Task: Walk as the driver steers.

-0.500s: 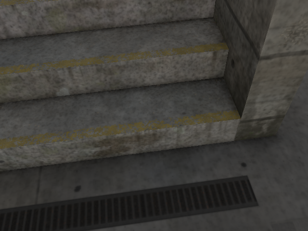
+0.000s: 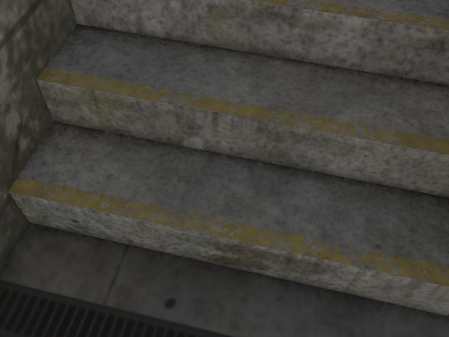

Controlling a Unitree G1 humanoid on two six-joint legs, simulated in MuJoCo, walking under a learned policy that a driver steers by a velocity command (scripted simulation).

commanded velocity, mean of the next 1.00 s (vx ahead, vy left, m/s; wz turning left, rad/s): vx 0.50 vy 0.00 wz -0.22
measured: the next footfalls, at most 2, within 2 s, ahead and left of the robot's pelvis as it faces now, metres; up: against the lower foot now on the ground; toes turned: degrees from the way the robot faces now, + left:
right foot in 0.42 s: +0.38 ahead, -0.11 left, +0.00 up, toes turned -6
left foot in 0.90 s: +0.50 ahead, +0.02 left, +0.00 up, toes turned -17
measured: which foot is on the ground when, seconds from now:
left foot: down 0.00-0.44, up 0.46-0.88, down 0.90-1.00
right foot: up 0.00-0.40, down 0.42-0.92, up 0.94-1.00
